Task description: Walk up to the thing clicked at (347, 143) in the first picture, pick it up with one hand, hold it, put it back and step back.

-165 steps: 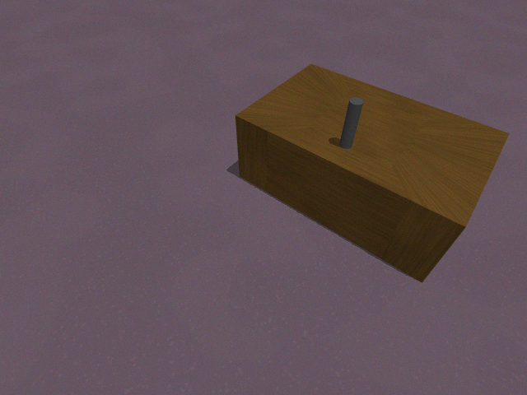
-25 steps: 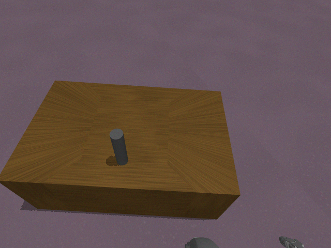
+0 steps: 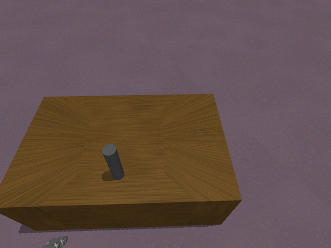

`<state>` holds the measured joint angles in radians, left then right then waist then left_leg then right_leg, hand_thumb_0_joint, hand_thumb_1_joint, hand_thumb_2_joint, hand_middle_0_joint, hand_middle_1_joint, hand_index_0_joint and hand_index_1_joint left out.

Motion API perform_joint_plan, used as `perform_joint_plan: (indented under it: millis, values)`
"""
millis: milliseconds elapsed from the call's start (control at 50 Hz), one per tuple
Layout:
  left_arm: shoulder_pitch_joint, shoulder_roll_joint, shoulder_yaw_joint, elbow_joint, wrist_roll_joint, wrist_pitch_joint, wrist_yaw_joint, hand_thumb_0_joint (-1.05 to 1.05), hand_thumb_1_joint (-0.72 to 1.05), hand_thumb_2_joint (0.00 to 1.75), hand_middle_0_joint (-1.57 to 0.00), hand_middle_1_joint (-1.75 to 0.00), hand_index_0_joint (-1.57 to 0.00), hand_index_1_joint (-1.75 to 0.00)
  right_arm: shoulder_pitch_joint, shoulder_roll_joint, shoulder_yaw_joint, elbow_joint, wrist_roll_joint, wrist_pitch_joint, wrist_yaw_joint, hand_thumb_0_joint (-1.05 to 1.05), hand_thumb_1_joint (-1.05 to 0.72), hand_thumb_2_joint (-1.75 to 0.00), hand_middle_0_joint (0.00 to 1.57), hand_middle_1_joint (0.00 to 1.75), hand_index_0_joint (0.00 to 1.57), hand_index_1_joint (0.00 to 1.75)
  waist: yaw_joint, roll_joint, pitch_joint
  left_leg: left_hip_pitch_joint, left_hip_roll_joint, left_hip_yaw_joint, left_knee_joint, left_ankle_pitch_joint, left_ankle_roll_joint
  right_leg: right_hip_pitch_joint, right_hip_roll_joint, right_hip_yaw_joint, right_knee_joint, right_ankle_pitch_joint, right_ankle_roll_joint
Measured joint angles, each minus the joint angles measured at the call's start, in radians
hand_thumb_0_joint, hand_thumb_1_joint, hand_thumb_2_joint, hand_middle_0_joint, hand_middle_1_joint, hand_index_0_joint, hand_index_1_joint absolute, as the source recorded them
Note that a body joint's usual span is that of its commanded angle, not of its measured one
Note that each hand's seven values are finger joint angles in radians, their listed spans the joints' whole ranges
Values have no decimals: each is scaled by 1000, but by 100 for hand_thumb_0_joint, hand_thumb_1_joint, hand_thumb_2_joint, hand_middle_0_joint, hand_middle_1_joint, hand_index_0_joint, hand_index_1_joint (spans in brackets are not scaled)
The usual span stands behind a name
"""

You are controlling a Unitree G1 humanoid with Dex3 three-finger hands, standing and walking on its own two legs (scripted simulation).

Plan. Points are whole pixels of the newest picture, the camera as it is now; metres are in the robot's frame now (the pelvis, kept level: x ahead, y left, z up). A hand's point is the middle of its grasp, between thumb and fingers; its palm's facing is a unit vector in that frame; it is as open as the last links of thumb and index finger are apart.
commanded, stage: walk up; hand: left
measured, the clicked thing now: (114, 163) +0.48 +0.21 -0.27
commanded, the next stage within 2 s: stand in 1.16 s
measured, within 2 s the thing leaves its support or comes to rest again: neither
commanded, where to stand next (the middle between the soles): +0.05 -0.03 m, yaw +3 degrees
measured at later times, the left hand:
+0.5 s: hand out of the picture +0.08 +0.23 -0.14, palm faces +0.01 -0.94 -0.34, open 7.4 cm
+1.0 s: hand out of the picture +0.11 +0.23 -0.14, palm faces +0.01 -0.95 -0.33, open 7.4 cm
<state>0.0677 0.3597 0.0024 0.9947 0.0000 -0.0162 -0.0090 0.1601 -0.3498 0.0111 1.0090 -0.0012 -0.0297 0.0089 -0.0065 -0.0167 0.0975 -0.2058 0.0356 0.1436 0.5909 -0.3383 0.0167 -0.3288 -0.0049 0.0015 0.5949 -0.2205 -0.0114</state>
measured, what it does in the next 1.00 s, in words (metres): stands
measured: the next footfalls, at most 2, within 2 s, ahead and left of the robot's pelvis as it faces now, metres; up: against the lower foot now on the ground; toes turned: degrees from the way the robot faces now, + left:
none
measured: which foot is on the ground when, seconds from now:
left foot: down 0.00-1.00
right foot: down 0.00-1.00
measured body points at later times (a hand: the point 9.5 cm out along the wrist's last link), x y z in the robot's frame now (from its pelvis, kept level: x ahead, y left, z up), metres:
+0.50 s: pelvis +0.01 -0.02 +0.02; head +0.02 -0.03 +0.47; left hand +0.08 +0.28 -0.11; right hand +0.10 -0.32 -0.12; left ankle -0.01 +0.10 -0.73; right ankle +0.06 -0.11 -0.73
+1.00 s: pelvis +0.02 -0.02 +0.02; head +0.03 -0.02 +0.47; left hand +0.11 +0.28 -0.11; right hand +0.10 -0.32 -0.12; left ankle -0.01 +0.10 -0.73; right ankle +0.06 -0.11 -0.73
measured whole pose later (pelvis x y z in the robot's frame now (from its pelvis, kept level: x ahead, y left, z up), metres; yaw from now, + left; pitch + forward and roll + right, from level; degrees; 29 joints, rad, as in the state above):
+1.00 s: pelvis +0.02 -0.02 +0.02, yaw +1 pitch -2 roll +0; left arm 0.05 0.33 0.03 1.16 0.01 -0.01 -0.01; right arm 0.09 -0.34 -0.01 1.15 -0.01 -0.02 0.01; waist 0.00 0.00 0.06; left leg -0.06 0.04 0.13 0.30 -0.21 -0.01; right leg -0.18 0.02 -0.02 0.32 -0.11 -0.03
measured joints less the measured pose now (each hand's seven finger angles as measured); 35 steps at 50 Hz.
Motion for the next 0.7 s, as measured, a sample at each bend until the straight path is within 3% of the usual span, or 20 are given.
perform_joint_plan:
  millis: [300, 700]
  values:
    - [-16, -21, 4, 158, 6, 8, -2, 1, 91, 89, -20, -29, -20, -30, -82, -24, -14, 115, -6, 10, 0, 1, -90, -90, 20, 30, 21, 30, 9, 13, -27, 119, 3, -6, -225, 113, -24, 117, 16, -11, -208, 95, -15]
    - [8, -33, 23, 190, 12, 5, 0, 1, 91, 89, -20, -29, -20, -30, -68, 4, -22, 155, -9, 14, 0, 1, -90, -90, 20, 30, 21, 30, 15, 23, -39, 141, 9, -16, -286, 137, -32, 146, 25, -22, -277, 119, -20]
